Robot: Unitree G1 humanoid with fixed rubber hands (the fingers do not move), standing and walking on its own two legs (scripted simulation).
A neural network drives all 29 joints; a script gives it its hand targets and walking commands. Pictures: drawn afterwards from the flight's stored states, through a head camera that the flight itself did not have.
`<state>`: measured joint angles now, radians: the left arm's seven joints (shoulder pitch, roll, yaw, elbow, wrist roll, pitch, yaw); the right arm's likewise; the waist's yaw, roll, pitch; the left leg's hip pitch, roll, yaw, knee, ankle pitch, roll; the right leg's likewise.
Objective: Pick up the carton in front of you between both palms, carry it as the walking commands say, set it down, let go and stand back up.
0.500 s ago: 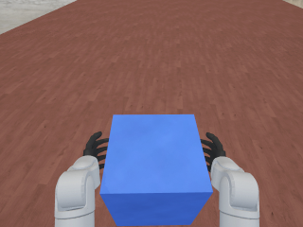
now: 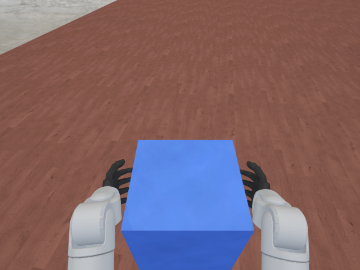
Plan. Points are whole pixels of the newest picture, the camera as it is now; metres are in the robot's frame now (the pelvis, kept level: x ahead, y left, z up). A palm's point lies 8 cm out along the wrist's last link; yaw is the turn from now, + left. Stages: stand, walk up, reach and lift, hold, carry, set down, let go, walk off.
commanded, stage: carry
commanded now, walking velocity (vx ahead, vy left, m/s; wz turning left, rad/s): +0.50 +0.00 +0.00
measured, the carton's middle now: (185, 208) +0.28 +0.00 +0.03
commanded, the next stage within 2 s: none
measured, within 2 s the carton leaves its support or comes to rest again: neither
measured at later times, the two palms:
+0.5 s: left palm (137, 106) +0.59 +0.15 +0.10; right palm (232, 108) +0.58 -0.15 +0.10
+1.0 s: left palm (150, 77) +0.81 +0.13 +0.09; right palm (226, 77) +0.80 -0.17 +0.10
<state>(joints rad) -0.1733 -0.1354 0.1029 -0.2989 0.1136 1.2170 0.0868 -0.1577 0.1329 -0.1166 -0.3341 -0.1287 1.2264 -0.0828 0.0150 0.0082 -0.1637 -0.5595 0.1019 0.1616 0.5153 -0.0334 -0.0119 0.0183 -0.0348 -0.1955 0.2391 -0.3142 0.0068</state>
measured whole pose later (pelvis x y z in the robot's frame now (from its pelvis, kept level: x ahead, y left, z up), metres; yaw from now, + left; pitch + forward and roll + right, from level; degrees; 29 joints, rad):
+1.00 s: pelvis +0.54 -0.01 +0.00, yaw -1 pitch +3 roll +0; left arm -0.18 -0.14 0.12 -0.28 0.13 1.22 0.08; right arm -0.19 0.14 -0.12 -0.28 -0.13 1.22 -0.08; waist 0.00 -0.01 -0.15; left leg -0.27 0.07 0.16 0.49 -0.26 0.00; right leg -0.23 -0.05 -0.21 0.49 -0.30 -0.03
